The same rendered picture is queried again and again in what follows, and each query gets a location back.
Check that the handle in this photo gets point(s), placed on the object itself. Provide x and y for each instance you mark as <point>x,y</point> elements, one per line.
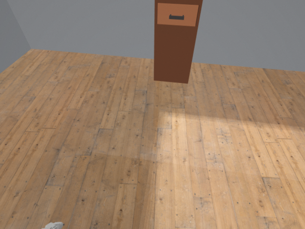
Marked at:
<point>176,17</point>

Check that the drawer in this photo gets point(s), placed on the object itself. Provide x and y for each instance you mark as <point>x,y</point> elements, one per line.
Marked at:
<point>189,12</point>

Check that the cabinet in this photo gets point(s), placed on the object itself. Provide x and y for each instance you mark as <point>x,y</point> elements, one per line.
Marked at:
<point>174,46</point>

